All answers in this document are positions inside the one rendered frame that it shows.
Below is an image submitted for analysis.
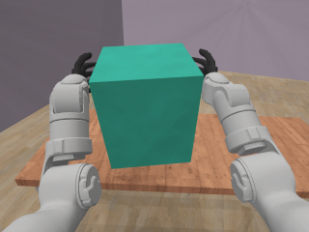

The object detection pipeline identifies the table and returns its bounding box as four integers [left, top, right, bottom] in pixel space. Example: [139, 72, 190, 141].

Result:
[14, 108, 309, 199]

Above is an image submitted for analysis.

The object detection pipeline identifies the robot left upper arm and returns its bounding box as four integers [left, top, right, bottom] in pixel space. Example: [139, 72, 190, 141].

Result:
[2, 162, 102, 232]

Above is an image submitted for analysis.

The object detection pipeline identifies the right robot forearm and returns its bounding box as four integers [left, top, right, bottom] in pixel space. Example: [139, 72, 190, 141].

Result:
[201, 72, 296, 189]

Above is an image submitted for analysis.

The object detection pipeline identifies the carton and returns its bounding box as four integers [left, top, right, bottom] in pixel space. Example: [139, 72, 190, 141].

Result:
[88, 43, 204, 169]

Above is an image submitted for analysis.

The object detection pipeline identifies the left robot hand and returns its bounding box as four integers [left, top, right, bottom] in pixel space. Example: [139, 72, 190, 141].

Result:
[71, 52, 97, 93]

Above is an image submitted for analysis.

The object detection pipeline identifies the left robot forearm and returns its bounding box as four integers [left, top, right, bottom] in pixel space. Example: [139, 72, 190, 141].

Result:
[38, 73, 93, 203]

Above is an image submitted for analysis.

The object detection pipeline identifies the robot right upper arm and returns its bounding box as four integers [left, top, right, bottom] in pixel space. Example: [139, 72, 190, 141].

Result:
[230, 151, 309, 232]

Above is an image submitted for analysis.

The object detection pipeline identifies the right robot hand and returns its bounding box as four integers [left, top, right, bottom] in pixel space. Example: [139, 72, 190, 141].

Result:
[192, 48, 218, 80]

